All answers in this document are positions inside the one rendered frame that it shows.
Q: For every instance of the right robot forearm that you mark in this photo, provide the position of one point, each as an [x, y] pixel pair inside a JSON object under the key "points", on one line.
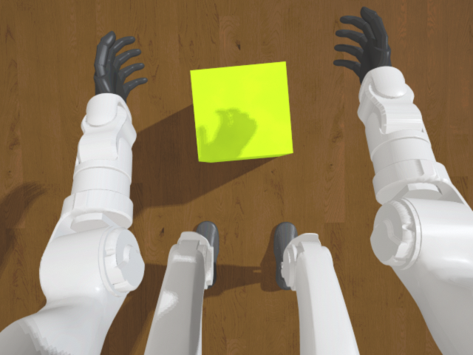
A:
{"points": [[399, 146]]}

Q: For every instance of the robot right foot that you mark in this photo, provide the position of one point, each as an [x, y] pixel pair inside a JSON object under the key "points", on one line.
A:
{"points": [[284, 233]]}

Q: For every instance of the carton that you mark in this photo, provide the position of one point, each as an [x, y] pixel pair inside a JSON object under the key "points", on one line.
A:
{"points": [[242, 112]]}

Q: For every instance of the left robot hand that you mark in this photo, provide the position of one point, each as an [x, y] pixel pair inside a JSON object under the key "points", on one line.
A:
{"points": [[108, 77]]}

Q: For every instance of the robot right upper arm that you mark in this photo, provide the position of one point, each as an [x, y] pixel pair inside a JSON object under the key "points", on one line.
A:
{"points": [[429, 245]]}

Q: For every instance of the left robot forearm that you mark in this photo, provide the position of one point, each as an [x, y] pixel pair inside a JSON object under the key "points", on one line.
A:
{"points": [[103, 170]]}

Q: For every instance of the right robot hand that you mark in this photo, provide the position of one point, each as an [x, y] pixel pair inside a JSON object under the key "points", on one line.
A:
{"points": [[374, 52]]}

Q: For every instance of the robot left shin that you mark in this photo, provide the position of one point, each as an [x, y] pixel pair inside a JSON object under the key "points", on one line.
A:
{"points": [[188, 235]]}

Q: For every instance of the robot left upper arm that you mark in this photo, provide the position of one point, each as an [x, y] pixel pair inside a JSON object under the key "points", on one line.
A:
{"points": [[85, 277]]}

